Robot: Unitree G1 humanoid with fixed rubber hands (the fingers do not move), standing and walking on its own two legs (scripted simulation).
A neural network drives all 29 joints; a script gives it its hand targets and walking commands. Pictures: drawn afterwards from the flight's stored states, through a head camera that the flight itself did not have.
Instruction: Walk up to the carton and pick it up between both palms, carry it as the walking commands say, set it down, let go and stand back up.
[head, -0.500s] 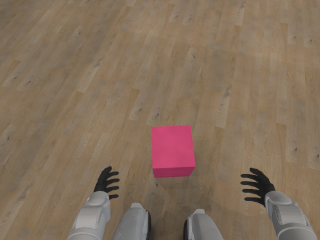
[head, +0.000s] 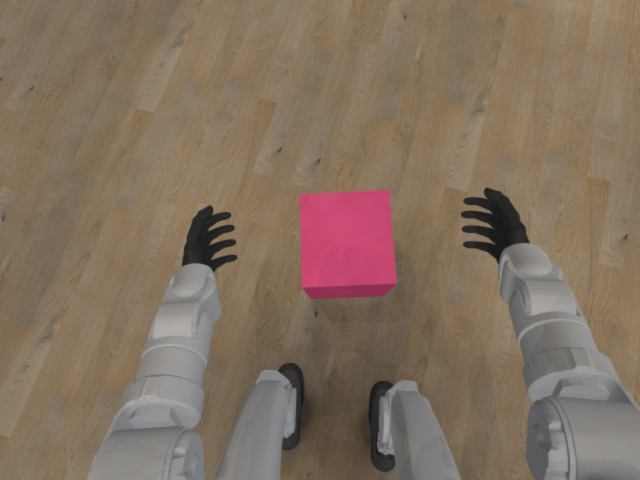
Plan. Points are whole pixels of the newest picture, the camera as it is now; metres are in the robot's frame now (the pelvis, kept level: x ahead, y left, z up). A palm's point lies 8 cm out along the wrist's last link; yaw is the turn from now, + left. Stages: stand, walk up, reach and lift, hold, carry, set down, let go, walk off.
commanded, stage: reach and lift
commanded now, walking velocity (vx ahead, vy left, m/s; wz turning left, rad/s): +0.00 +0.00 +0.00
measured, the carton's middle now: (345, 250) +0.50 +0.00 -0.55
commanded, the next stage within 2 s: none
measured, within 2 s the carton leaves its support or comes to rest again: neither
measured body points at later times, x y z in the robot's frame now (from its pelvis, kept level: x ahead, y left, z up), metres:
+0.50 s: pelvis -0.01 +0.02 -0.02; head +0.31 +0.01 +0.31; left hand +0.49 +0.19 -0.14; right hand +0.52 -0.19 -0.14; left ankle +0.07 +0.14 -0.64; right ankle +0.04 -0.10 -0.64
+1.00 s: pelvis -0.04 +0.02 -0.15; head +0.31 -0.01 +0.14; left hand +0.49 +0.18 -0.29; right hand +0.51 -0.19 -0.29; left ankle +0.07 +0.15 -0.64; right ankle +0.04 -0.10 -0.64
